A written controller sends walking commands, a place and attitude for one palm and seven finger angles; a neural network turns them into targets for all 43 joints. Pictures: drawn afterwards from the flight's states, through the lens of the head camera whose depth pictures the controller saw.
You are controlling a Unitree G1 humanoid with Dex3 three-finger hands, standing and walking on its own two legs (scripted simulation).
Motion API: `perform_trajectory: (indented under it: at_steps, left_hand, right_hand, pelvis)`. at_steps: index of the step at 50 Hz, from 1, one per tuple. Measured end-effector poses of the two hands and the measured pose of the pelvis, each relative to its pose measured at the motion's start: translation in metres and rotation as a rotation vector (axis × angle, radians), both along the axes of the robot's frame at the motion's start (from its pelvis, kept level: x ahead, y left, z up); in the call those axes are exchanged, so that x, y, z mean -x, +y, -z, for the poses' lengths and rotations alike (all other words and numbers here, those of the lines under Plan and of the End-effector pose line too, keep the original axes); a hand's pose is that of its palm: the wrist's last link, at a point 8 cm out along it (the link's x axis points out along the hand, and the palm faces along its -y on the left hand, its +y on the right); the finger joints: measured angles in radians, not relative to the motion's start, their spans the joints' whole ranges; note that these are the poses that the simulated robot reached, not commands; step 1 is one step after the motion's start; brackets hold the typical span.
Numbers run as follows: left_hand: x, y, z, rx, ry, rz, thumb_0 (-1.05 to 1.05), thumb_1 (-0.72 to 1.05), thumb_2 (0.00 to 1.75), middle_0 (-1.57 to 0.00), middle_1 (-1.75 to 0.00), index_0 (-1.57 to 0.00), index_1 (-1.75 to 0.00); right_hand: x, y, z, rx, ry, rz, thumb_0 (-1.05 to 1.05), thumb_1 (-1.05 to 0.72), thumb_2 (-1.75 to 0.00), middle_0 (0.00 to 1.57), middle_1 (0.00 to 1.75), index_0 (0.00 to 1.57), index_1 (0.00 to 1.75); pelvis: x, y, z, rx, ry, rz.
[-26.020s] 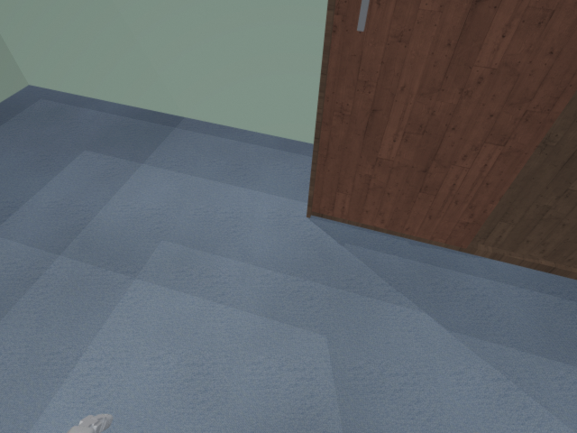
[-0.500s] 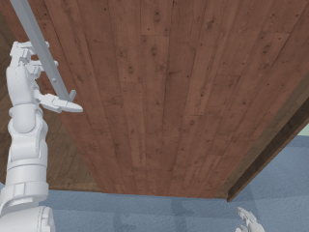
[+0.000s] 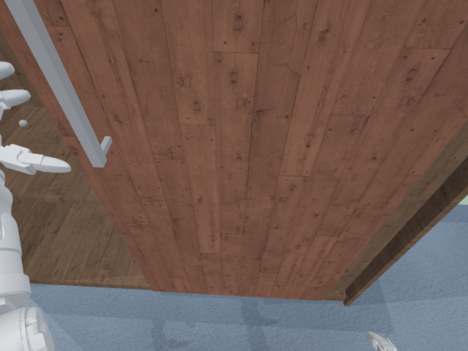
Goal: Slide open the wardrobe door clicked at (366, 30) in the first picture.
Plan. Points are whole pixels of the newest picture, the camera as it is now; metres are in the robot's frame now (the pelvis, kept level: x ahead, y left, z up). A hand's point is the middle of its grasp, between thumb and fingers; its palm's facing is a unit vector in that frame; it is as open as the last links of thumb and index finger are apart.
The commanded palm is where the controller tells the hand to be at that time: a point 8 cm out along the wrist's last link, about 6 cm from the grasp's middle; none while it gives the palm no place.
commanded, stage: slip the hand off the handle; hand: left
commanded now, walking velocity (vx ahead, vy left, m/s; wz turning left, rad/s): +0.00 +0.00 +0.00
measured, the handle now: (67, 75) +0.41 +0.26 +0.27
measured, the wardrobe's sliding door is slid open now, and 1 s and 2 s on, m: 0.56 0.56 0.56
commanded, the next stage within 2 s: draw the hand back to the body in 0.66 s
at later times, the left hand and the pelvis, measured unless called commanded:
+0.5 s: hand out of the picture +0.27 +0.33 +0.22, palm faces +0.46 -0.88 -0.11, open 14.7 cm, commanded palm +0.22 +0.36 +0.21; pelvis -0.01 +0.00 +0.00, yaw +1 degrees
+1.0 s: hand (6, 205) +0.24 +0.29 +0.20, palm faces +0.14 -0.98 -0.11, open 14.7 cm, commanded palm +0.19 +0.34 +0.21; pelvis -0.01 +0.00 +0.01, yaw +2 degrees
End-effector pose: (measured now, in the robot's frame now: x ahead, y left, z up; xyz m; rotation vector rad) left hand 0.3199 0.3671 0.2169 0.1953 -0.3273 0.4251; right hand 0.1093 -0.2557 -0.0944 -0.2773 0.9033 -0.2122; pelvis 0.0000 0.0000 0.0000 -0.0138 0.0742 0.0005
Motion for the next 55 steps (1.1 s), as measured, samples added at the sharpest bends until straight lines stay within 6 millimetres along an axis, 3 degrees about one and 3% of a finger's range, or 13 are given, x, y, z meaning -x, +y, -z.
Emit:
perform_trajectory:
  at_steps: [9, 23, 30, 40, 49, 55]
  left_hand:
    - [0.027, -0.010, -0.003, -0.021, -0.043, 0.049, -0.01, -0.56, 0.20, -0.25, -1.15, -0.25, -1.15]
    - [0.090, -0.002, 0.000, -0.013, -0.041, -0.022, -0.01, -0.56, 0.20, -0.26, -1.15, -0.25, -1.15]
    - [0.103, -0.003, 0.002, -0.017, -0.032, -0.008, -0.01, -0.56, 0.20, -0.25, -1.15, -0.25, -1.15]
    - [0.119, -0.010, 0.001, -0.033, -0.047, 0.000, -0.01, -0.56, 0.20, -0.26, -1.15, -0.25, -1.15]
    - [0.108, -0.024, 0.017, 0.082, 0.241, 0.251, -0.01, -0.56, 0.20, -0.25, -1.15, -0.25, -1.15]
    - [0.123, -0.026, 0.007, 0.085, 0.245, 0.318, -0.01, -0.55, 0.20, -0.26, -1.15, -0.25, -1.15]
  right_hand:
    - [0.005, 0.004, -0.001, -0.016, -0.024, 0.016, 0.01, -0.90, -0.89, 0.21, 0.30, 0.20, 0.30]
    - [-0.051, 0.033, -0.023, -0.040, -0.220, -0.118, 0.01, -0.90, -0.89, 0.21, 0.30, 0.20, 0.30]
    - [-0.065, 0.040, -0.032, -0.043, -0.277, -0.160, 0.01, -0.90, -0.89, 0.21, 0.30, 0.20, 0.30]
    - [-0.058, 0.035, -0.028, -0.039, -0.266, -0.160, 0.01, -0.90, -0.89, 0.21, 0.30, 0.20, 0.30]
    - [-0.061, 0.033, -0.034, -0.065, -0.317, -0.116, 0.02, -0.90, -0.89, 0.21, 0.30, 0.20, 0.30]
    - [-0.074, 0.035, -0.049, -0.095, -0.405, -0.141, 0.02, -0.90, -0.89, 0.21, 0.30, 0.20, 0.30]
  pelvis:
    - [0.001, 0.005, 0.000, -0.001, -0.014, 0.011]
    - [0.013, 0.002, -0.001, -0.001, -0.064, -0.018]
    - [0.017, 0.000, -0.001, 0.000, -0.074, -0.027]
    - [0.014, -0.001, -0.001, -0.001, -0.084, -0.025]
    - [0.007, -0.001, -0.007, -0.003, -0.117, -0.028]
    - [0.003, -0.002, -0.008, -0.002, -0.126, -0.021]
